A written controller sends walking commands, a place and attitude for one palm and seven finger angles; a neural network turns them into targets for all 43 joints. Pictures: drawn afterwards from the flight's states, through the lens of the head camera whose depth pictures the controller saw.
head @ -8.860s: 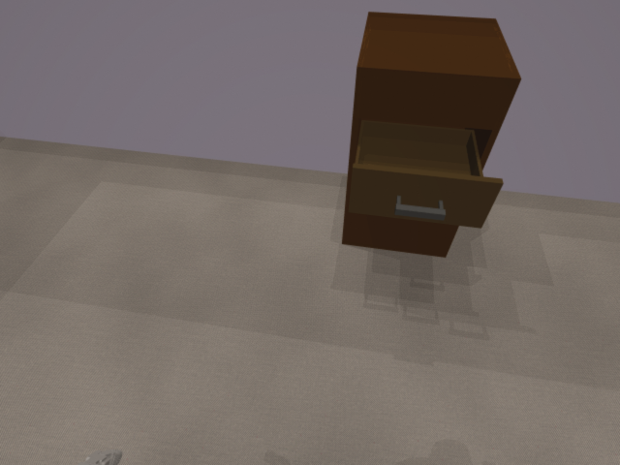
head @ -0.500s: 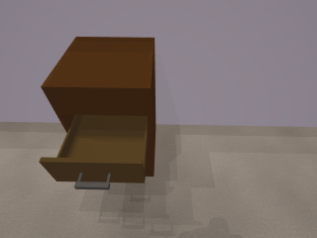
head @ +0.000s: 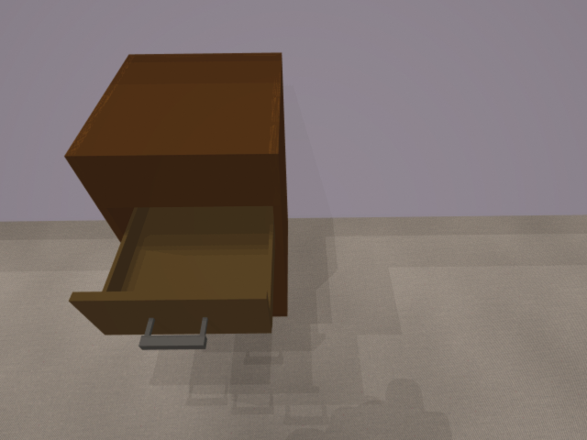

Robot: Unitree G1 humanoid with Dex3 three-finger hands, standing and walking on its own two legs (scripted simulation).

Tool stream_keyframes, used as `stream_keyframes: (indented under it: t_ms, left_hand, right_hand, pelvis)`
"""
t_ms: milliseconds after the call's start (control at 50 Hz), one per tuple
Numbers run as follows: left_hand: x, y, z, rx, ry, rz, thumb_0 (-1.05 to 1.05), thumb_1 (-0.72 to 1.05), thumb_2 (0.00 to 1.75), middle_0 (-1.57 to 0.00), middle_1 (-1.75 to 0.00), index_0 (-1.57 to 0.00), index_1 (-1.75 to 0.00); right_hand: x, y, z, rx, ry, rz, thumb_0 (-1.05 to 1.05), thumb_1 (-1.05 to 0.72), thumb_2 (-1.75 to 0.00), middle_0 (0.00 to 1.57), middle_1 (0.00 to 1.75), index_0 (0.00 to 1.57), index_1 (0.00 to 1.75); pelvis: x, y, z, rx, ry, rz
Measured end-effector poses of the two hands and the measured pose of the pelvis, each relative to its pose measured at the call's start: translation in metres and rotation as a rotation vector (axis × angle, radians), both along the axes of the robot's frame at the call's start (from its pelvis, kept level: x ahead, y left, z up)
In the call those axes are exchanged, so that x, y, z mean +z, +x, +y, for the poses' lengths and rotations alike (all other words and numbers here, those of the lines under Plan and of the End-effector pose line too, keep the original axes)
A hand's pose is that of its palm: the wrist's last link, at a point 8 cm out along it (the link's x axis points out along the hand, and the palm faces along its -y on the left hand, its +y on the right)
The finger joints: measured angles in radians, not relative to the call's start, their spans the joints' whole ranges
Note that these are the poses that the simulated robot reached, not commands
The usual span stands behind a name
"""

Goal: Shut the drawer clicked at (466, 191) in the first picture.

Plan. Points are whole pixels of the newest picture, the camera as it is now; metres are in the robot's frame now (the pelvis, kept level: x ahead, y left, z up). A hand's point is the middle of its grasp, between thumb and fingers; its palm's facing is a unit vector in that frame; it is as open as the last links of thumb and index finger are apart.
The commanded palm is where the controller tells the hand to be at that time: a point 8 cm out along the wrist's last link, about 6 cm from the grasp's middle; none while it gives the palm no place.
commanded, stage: look again from close up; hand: left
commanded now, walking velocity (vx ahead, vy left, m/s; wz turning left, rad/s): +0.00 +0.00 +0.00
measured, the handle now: (175, 332) +0.35 +0.27 -0.25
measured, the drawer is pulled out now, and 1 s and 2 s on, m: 0.24 0.24 0.24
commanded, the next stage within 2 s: raise the hand and make a fist in 0.38 s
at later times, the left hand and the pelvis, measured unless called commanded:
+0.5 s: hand out of the picture +0.03 +0.22 -0.17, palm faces -0.02 -0.98 -0.21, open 7.4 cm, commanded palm +0.09 +0.26 -0.07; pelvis +0.00 +0.04 +0.00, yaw -1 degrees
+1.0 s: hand out of the picture +0.14 +0.22 -0.11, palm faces +0.10 -0.99 -0.04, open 5.4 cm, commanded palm +0.13 +0.27 -0.10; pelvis -0.06 +0.01 -0.13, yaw +0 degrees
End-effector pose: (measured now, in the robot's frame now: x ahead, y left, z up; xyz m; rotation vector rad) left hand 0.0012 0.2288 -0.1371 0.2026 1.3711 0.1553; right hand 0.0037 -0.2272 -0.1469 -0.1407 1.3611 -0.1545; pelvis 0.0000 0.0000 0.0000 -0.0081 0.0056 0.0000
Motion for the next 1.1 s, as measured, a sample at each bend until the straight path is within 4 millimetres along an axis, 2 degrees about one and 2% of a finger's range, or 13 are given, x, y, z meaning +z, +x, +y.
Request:
stream_keyframes:
  t_ms: [160,260,360,500,520,620,700,740,800,900,940,1000,1100]
  left_hand:
    - [-0.003,0.041,0.021,-0.028,0.004,-0.102,0.0,0.91,0.9,-0.19,-0.3,-0.2,-0.3]
    - [-0.003,0.053,0.028,-0.037,-0.009,-0.136,0.0,0.91,0.9,-0.19,-0.3,-0.2,-0.3]
    - [-0.003,0.049,0.033,-0.035,-0.02,-0.127,0.0,0.91,0.9,-0.19,-0.3,-0.2,-0.3]
    - [-0.006,0.024,0.04,-0.022,-0.024,-0.057,0.0,0.91,0.9,-0.2,-0.3,-0.2,-0.3]
    - [0.0,0.028,0.042,0.04,-0.03,-0.097,0.0,0.91,0.9,-0.2,-0.3,-0.2,-0.3]
    - [0.081,0.104,0.048,0.071,0.021,-0.695,0.01,0.91,0.9,-0.22,-0.32,-0.22,-0.33]
    - [0.105,0.148,0.047,0.013,-0.029,-1.084,0.01,0.91,0.9,-0.27,-0.38,-0.27,-0.38]
    - [0.103,0.156,0.042,-0.045,-0.075,-1.248,0.01,0.91,0.9,-0.3,-0.41,-0.3,-0.42]
    - [0.084,0.152,0.033,-0.152,-0.134,-1.398,0.0,0.91,0.9,-0.35,-0.47,-0.35,-0.47]
    - [0.036,0.13,0.031,-0.129,-0.187,-1.312,0.01,0.91,0.9,-0.45,-0.57,-0.45,-0.57]
    - [0.029,0.121,0.034,-0.093,-0.163,-1.269,0.01,0.9,0.9,-0.49,-0.61,-0.49,-0.62]
    - [0.035,0.115,0.039,-0.084,-0.109,-1.274,0.02,0.9,0.9,-0.55,-0.68,-0.55,-0.68]
    - [0.044,0.131,0.04,-0.149,-0.103,-1.326,0.02,0.9,0.9,-0.65,-0.78,-0.65,-0.79]
  right_hand:
    - [0.005,0.019,0.009,0.011,-0.028,-0.047,0.0,-0.91,-0.9,0.2,0.3,0.2,0.3]
    - [0.009,0.029,0.018,0.022,-0.034,-0.07,0.0,-0.91,-0.9,0.2,0.3,0.2,0.3]
    - [0.011,0.032,0.027,0.03,-0.032,-0.077,0.0,-0.91,-0.9,0.2,0.3,0.2,0.3]
    - [0.012,0.026,0.036,0.03,-0.03,-0.05,0.0,-0.91,-0.9,0.2,0.3,0.21,0.3]
    - [0.014,0.027,0.037,0.025,-0.032,-0.077,0.0,-0.91,-0.9,0.2,0.3,0.21,0.3]
    - [0.029,0.059,0.034,0.043,-0.059,-0.409,0.01,-0.91,-0.9,0.2,0.3,0.21,0.3]
    - [0.025,0.094,0.023,0.092,-0.083,-0.591,0.01,-0.91,-0.9,0.2,0.3,0.21,0.3]
    - [0.021,0.111,0.016,0.121,-0.098,-0.675,0.01,-0.91,-0.9,0.2,0.3,0.21,0.3]
    - [0.009,0.136,0.005,0.164,-0.115,-0.785,0.01,-0.91,-0.9,0.2,0.3,0.21,0.3]
    - [-0.011,0.163,0.0,0.194,-0.127,-0.868,0.01,-0.91,-0.9,0.2,0.3,0.21,0.3]
    - [-0.019,0.166,0.003,0.193,-0.123,-0.864,0.01,-0.91,-0.9,0.2,0.3,0.21,0.3]
    - [-0.033,0.162,0.009,0.195,-0.111,-0.821,0.01,-0.91,-0.9,0.2,0.3,0.2,0.3]
    - [-0.062,0.142,0.016,0.188,-0.076,-0.711,0.01,-0.91,-0.9,0.2,0.3,0.21,0.3]
  pelvis:
    - [-0.002,0.003,0.015,-0.007,0.004,-0.014]
    - [-0.001,0.002,0.024,-0.007,0.003,-0.018]
    - [0.0,0.001,0.032,-0.007,0.002,-0.019]
    - [0.002,0.0,0.041,-0.009,-0.002,-0.015]
    - [0.001,-0.001,0.042,-0.008,-0.003,-0.012]
    - [-0.006,-0.011,0.042,0.004,0.024,0.029]
    - [-0.031,-0.029,0.039,0.001,0.014,0.137]
    - [-0.052,-0.037,0.034,-0.011,0.013,0.196]
    - [-0.086,-0.049,0.027,-0.019,0.008,0.257]
    - [-0.124,-0.059,0.018,-0.012,-0.001,0.297]
    - [-0.13,-0.059,0.015,-0.008,-0.01,0.303]
    - [-0.134,-0.058,0.011,-0.003,-0.024,0.316]
    - [-0.137,-0.058,0.008,0.003,-0.041,0.343]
